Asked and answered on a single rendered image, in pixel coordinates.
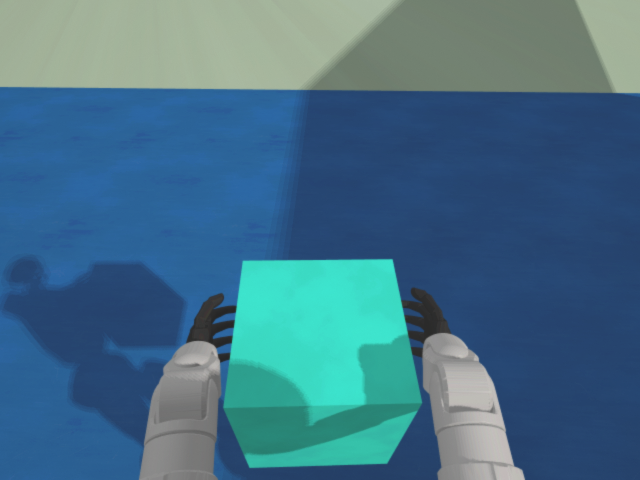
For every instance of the robot right hand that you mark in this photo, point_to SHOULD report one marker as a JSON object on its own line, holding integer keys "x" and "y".
{"x": 432, "y": 323}

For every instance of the robot left forearm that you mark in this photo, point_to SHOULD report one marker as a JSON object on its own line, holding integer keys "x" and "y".
{"x": 182, "y": 424}

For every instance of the carton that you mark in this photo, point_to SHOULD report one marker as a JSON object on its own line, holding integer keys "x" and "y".
{"x": 321, "y": 370}

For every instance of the robot left hand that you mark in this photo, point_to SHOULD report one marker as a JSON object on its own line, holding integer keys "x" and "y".
{"x": 204, "y": 329}

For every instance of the robot right forearm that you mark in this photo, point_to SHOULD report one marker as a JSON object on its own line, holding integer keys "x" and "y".
{"x": 466, "y": 413}

